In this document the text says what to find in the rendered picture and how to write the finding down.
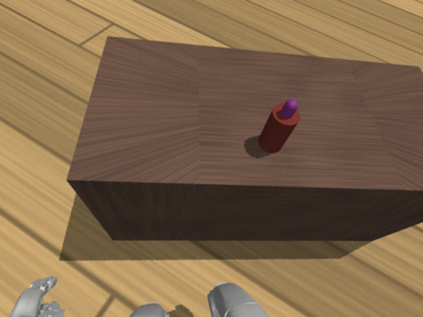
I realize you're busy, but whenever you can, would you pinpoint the bottle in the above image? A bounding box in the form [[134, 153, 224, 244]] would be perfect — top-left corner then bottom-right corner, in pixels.
[[258, 99, 300, 153]]

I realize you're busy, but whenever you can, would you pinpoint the left robot hand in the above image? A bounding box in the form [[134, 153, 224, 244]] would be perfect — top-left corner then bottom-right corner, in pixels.
[[10, 276, 65, 317]]

